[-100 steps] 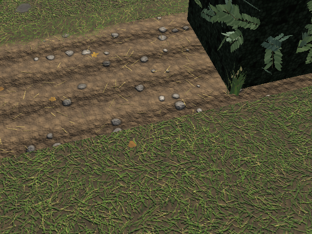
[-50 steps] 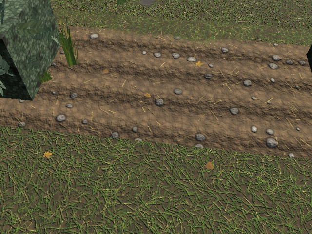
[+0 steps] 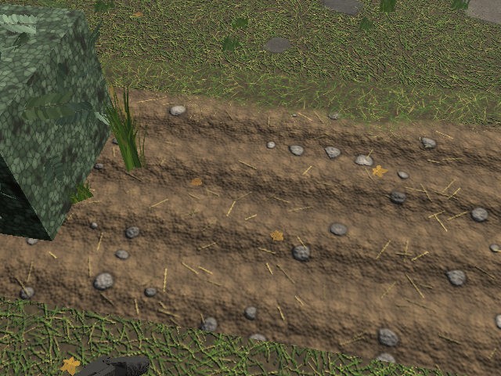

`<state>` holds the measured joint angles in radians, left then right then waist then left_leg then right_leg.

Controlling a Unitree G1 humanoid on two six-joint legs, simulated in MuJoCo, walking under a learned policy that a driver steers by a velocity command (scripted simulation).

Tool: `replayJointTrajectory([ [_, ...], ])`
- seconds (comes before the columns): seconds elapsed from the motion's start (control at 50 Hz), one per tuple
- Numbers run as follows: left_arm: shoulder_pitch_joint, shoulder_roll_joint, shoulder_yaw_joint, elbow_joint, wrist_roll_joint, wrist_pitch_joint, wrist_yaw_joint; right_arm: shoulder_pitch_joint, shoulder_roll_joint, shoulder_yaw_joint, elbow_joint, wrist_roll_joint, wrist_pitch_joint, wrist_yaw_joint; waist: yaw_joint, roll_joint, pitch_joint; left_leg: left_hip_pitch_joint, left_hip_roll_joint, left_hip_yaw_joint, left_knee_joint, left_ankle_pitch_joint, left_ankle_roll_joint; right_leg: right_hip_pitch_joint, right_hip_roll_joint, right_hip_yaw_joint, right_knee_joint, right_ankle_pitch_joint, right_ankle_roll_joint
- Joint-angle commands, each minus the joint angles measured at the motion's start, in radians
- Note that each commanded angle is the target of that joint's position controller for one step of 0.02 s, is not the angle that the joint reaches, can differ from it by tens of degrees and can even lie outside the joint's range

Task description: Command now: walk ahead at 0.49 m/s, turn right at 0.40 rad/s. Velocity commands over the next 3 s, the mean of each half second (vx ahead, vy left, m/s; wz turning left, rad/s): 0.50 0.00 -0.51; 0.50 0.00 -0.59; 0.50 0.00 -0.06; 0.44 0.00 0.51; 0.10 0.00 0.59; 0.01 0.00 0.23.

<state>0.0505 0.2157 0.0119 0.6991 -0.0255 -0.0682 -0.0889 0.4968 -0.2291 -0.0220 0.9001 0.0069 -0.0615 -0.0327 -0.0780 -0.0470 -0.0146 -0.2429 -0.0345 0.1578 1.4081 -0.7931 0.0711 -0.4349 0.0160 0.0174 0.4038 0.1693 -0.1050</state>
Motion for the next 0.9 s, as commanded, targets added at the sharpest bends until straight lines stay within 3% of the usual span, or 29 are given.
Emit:
replayJointTrajectory([
  [0.02,0.479,0.208,0.08,0.101,0.004,0.015,0.024,0.082,-0.09,0.0,-0.123,-0.001,-0.059,0.044,0.181,-0.178,-0.328,-0.794,0.055,-0.211,0.544,0.042,-0.043,1.034,-0.285,0.397,0.279,0.411,-0.297],
  [0.04,0.447,0.231,0.093,0.074,0.0,0.028,0.04,-0.02,-0.134,-0.011,-0.181,0.015,-0.075,0.041,0.206,-0.118,-0.34,-0.865,0.062,-0.235,0.544,0.076,-0.071,0.996,-0.323,0.522,0.146,0.174,-0.353],
  [0.06,0.417,0.28,0.111,0.101,0.013,0.03,0.071,-0.099,-0.092,0.002,-0.233,0.062,-0.094,0.032,0.177,-0.076,-0.339,-1.003,0.075,-0.294,0.48,0.275,-0.071,0.955,-0.416,0.763,-0.011,-0.392,-0.381],
  [0.08,0.275,0.195,0.082,0.043,0.018,0.021,0.081,-0.196,-0.155,-0.02,-0.242,0.043,-0.089,0.004,0.129,0.13,-0.218,-0.956,0.112,-0.282,0.284,0.452,-0.069,0.718,-0.398,0.767,-0.116,-0.534,-0.308],
  [0.1,0.161,0.17,0.068,0.018,0.032,0.008,0.092,-0.207,-0.158,-0.027,-0.245,0.028,-0.068,-0.012,0.049,0.107,-0.127,-0.834,0.127,-0.316,0.139,0.539,-0.104,0.472,-0.38,0.757,-0.142,-0.417,-0.311],
  [0.12,0.092,0.156,0.061,0.008,0.025,0.001,0.088,-0.197,-0.154,-0.036,-0.23,-0.004,-0.046,-0.024,-0.003,0.132,-0.003,-0.691,0.154,-0.306,-0.018,0.534,-0.139,0.206,-0.297,0.627,-0.152,-0.281,-0.277],
  [0.14,0.061,0.146,0.062,-0.002,0.017,-0.001,0.085,-0.207,-0.146,-0.042,-0.237,-0.031,-0.036,-0.028,-0.015,0.099,0.034,-0.574,0.167,-0.292,-0.205,0.546,-0.159,0.057,-0.21,0.489,-0.147,-0.225,-0.245],
  [0.16,0.066,0.155,0.066,-0.009,0.022,-0.006,0.09,-0.254,-0.126,-0.04,-0.251,-0.048,-0.035,-0.029,0.002,0.072,0.025,-0.427,0.144,-0.243,-0.334,0.609,-0.167,-0.064,-0.123,0.378,-0.154,-0.146,-0.217],
  [0.18,0.084,0.166,0.073,-0.002,0.014,-0.006,0.098,-0.29,-0.094,-0.034,-0.268,-0.05,-0.038,-0.023,0.018,0.034,0.01,-0.305,0.119,-0.215,-0.485,0.712,-0.164,-0.127,-0.061,0.285,-0.146,-0.082,-0.186],
  [0.2,0.13,0.175,0.08,0.018,0.002,-0.001,0.109,-0.34,-0.061,-0.025,-0.276,-0.041,-0.041,-0.015,0.049,0.002,-0.018,-0.209,0.088,-0.196,-0.609,0.813,-0.164,-0.138,-0.03,0.245,-0.142,-0.077,-0.167],
  [0.24,0.218,0.179,0.088,0.047,-0.005,0.012,0.117,-0.399,-0.043,-0.024,-0.287,-0.008,-0.036,-0.005,0.092,-0.017,-0.049,-0.179,0.048,-0.208,-0.731,0.884,-0.173,-0.04,-0.052,0.289,-0.125,-0.144,-0.159],
  [0.26,0.236,0.175,0.091,0.049,-0.01,0.02,0.118,-0.42,-0.05,-0.026,-0.294,0.003,-0.031,-0.004,0.104,-0.02,-0.05,-0.202,0.041,-0.222,-0.778,0.85,-0.17,0.022,-0.066,0.327,-0.106,-0.206,-0.153],
  [0.3,0.267,0.159,0.096,0.048,-0.018,0.032,0.116,-0.473,-0.083,-0.039,-0.309,0.005,-0.037,0.004,0.121,-0.012,-0.042,-0.222,0.032,-0.249,-0.876,0.781,-0.144,0.131,-0.084,0.409,-0.051,-0.329,-0.132],
  [0.34,0.282,0.152,0.098,0.043,-0.013,0.039,0.115,-0.448,-0.117,-0.059,-0.307,0.009,-0.054,0.015,0.098,-0.033,-0.056,-0.125,0.024,-0.255,-0.934,0.718,-0.1,0.171,-0.087,0.455,0.017,-0.394,-0.104],
  [0.36,0.277,0.129,0.091,0.035,-0.007,0.037,0.112,-0.382,-0.135,-0.072,-0.291,0.009,-0.06,0.015,0.059,-0.036,-0.076,-0.009,0.047,-0.254,-0.962,0.691,-0.067,0.143,-0.063,0.439,0.079,-0.403,-0.079],
  [0.38,0.257,0.077,0.075,0.019,0.002,0.028,0.104,-0.253,-0.176,-0.088,-0.272,-0.004,-0.065,0.008,-0.003,0.016,-0.156,0.221,0.168,-0.347,-0.947,0.653,-0.007,0.025,-0.01,0.361,0.283,-0.455,-0.037],
  [0.4,0.358,0.029,0.057,-0.003,-0.016,0.016,0.1,-0.127,-0.26,-0.11,-0.242,-0.024,-0.059,0.007,0.005,0.291,-0.29,0.55,0.396,-0.703,-1.005,0.456,0.144,-0.258,0.119,0.201,0.585,-0.698,0.027],
  [0.42,0.329,0.116,0.065,-0.013,-0.019,0.01,0.101,-0.082,-0.232,-0.114,-0.226,-0.005,-0.055,0.014,-0.023,0.333,-0.277,0.574,0.467,-0.946,-1.078,0.17,0.184,-0.436,0.055,0.17,0.772,-0.735,0.05],
  [0.44,0.257,0.179,0.085,-0.014,-0.011,0.014,0.103,-0.128,-0.177,-0.099,-0.246,-0.007,-0.051,0.011,-0.04,0.233,-0.163,0.486,0.427,-0.854,-1.102,0.158,0.149,-0.489,0.017,0.172,0.85,-0.64,0.062],
  [0.46,0.2,0.178,0.09,-0.024,0.0,0.024,0.106,-0.188,-0.152,-0.09,-0.254,-0.015,-0.043,0.01,-0.022,0.168,-0.081,0.378,0.379,-0.718,-1.11,0.299,0.116,-0.476,-0.015,0.142,0.859,-0.554,0.073],
  [0.48,0.172,0.173,0.094,-0.033,0.01,0.025,0.105,-0.238,-0.127,-0.082,-0.254,-0.02,-0.038,0.01,0.003,0.14,-0.026,0.279,0.337,-0.606,-1.129,0.44,0.107,-0.447,-0.04,0.13,0.822,-0.5,0.077],
  [0.52,0.181,0.137,0.096,-0.036,0.001,0.035,0.098,-0.274,-0.095,-0.072,-0.237,-0.019,-0.04,0.015,0.047,0.162,0.015,0.149,0.281,-0.46,-1.184,0.574,0.081,-0.352,-0.08,0.109,0.76,-0.459,0.082],
  [0.6,0.137,0.1,0.092,-0.057,0.006,0.051,0.095,-0.271,-0.123,-0.086,-0.192,-0.009,-0.051,0.02,0.06,0.145,0.017,0.131,0.279,-0.306,-1.242,0.751,0.099,-0.352,-0.095,0.098,0.65,-0.336,0.102],
  [0.7,0.017,0.075,0.079,-0.079,0.004,0.036,0.068,-0.24,-0.158,-0.098,-0.146,-0.003,-0.043,0.015,0.028,0.122,0.029,0.167,0.267,-0.144,-1.241,0.839,0.075,-0.292,-0.094,0.05,0.391,-0.122,0.096],
  [0.8,-0.12,0.073,0.073,-0.135,-0.002,0.032,0.037,-0.166,-0.195,-0.11,-0.098,0.015,-0.027,0.015,-0.007,0.111,0.084,0.277,0.31,-0.081,-1.202,0.895,0.066,-0.279,-0.076,-0.021,0.25,-0.192,0.055],
  [0.82,-0.125,0.081,0.076,-0.144,-0.002,0.032,0.032,-0.165,-0.209,-0.114,-0.094,0.019,-0.022,0.016,0.001,0.118,0.085,0.3,0.316,-0.064,-1.172,0.984,0.059,-0.257,-0.064,-0.043,0.232,-0.247,0.038],
  [0.86,-0.076,0.114,0.094,-0.144,0.004,0.035,0.029,-0.176,-0.245,-0.123,-0.093,0.026,-0.013,0.01,0.048,0.159,0.032,0.322,0.313,-0.015,-1.036,1.353,0.038,-0.117,-0.001,-0.111,0.214,-0.361,-0.003],
  [0.88,0.022,0.144,0.112,-0.122,0.003,0.038,0.03,-0.183,-0.261,-0.126,-0.093,0.029,-0.007,0.007,0.111,0.157,-0.024,0.31,0.297,0.015,-0.895,1.499,0.024,0.026,0.042,-0.138,0.175,-0.365,-0.032],
  [0.9,0.198,0.198,0.143,-0.072,0.002,0.041,0.04,-0.189,-0.248,-0.119,-0.096,0.03,-0.005,0.001,0.199,0.13,-0.109,0.188,0.262,0.045,-0.678,1.477,-0.007,0.303,0.072,-0.127,0.112,-0.291,-0.074],
])
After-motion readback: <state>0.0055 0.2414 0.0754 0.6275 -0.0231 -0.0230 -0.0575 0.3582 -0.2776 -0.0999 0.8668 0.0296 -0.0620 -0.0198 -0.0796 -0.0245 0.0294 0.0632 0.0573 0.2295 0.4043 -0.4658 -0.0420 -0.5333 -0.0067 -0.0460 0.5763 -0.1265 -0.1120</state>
